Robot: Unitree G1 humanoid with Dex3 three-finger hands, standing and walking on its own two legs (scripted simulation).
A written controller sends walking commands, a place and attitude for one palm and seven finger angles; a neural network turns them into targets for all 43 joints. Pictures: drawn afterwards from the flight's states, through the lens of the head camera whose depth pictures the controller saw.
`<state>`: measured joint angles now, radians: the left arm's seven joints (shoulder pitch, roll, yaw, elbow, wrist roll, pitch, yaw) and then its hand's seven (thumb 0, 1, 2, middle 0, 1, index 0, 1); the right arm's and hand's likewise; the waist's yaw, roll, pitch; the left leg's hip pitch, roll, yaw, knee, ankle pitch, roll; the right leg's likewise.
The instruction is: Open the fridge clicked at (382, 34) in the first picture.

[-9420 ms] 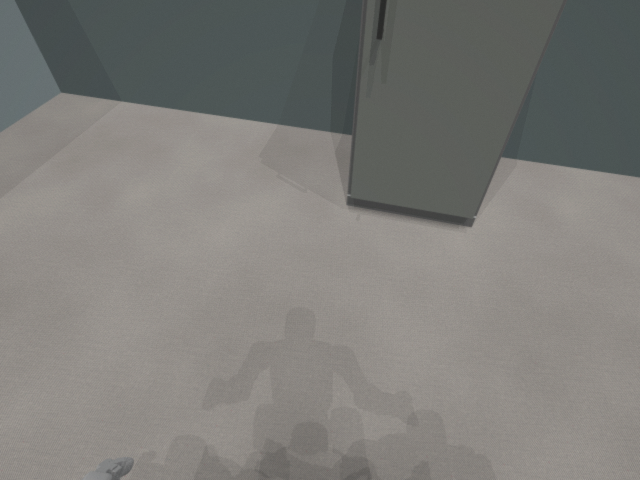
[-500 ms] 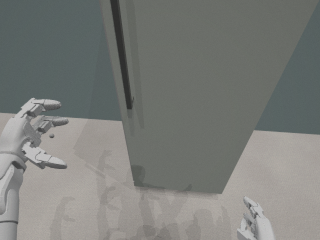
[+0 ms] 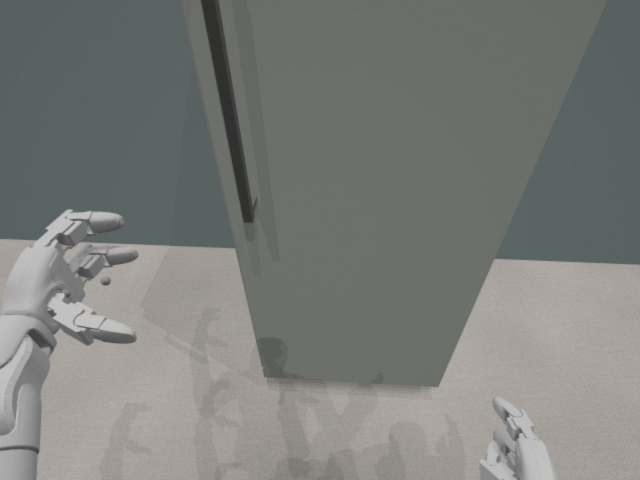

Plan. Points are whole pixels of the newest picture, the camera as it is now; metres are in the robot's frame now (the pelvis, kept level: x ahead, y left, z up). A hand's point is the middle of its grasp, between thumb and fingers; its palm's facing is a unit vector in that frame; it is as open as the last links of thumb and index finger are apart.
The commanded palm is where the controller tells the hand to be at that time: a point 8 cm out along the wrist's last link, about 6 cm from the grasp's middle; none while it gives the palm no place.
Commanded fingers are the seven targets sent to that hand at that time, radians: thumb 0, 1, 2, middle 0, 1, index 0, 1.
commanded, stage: move the hooked fingers beside the handle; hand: left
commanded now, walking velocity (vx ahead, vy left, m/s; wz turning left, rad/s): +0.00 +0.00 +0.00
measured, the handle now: (229, 84) +0.55 +0.19 +0.26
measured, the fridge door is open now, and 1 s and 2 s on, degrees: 0 0 0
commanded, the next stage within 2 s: none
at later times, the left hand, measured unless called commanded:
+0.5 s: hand (140, 249) +0.32 +0.26 +0.15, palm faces +0.10 -0.99 -0.02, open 14.0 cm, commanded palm +0.30 +0.31 +0.15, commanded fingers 0.00 -0.50 0.30 -0.30 -1.20 -0.30 -1.20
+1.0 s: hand (163, 223) +0.38 +0.25 +0.15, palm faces +0.10 -0.99 -0.01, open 14.0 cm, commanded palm +0.36 +0.30 +0.15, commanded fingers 0.00 -0.50 0.30 -0.30 -1.20 -0.30 -1.20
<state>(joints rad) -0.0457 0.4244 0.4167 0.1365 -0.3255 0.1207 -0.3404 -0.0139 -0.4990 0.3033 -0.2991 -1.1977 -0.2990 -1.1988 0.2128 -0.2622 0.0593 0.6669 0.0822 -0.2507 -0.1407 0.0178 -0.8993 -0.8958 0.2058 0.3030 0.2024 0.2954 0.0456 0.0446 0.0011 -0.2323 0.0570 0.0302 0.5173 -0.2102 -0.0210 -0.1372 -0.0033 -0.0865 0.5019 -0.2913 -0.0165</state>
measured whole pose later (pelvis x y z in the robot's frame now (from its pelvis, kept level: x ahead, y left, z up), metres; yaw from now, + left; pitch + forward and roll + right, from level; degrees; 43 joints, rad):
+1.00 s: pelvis +0.01 +0.01 +0.00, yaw -1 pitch +0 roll -1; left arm -0.40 0.42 0.36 0.51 -0.23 0.07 -0.26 -0.01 -0.50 0.30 -0.30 -1.20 -0.30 -1.20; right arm 0.26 -0.27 0.03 0.70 0.08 -0.17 -0.13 0.02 -0.90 -0.90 0.21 0.30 0.20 0.30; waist -0.01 0.02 -0.02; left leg -0.30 0.05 0.05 0.53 -0.22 -0.01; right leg -0.21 -0.01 -0.07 0.51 -0.30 -0.01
